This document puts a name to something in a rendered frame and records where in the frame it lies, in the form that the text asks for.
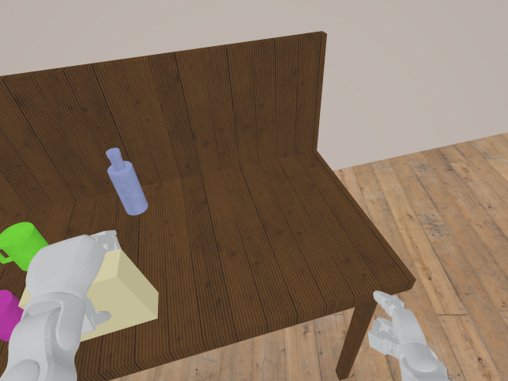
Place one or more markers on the table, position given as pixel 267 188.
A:
pixel 247 231

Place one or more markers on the robot right hand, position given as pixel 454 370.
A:
pixel 386 336

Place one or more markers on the sponge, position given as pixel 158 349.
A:
pixel 120 289

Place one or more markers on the left robot forearm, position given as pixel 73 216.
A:
pixel 44 342

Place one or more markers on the robot left hand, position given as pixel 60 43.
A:
pixel 70 266

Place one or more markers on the right robot forearm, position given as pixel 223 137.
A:
pixel 418 362

